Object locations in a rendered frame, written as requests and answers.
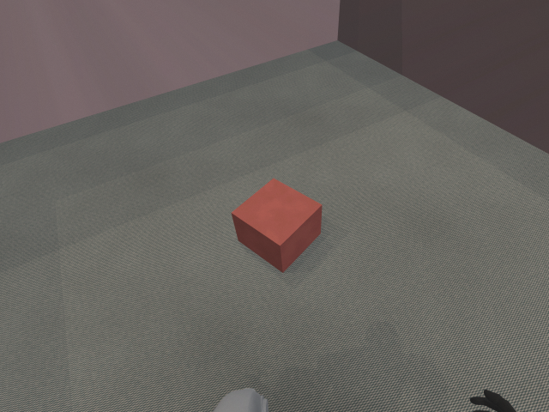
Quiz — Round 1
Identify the left robot thigh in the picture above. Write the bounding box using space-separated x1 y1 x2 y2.
213 390 268 412

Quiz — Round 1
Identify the robot right hand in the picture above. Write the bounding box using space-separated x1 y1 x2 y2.
470 390 516 412

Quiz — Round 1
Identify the carton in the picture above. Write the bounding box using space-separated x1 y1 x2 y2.
232 179 322 273

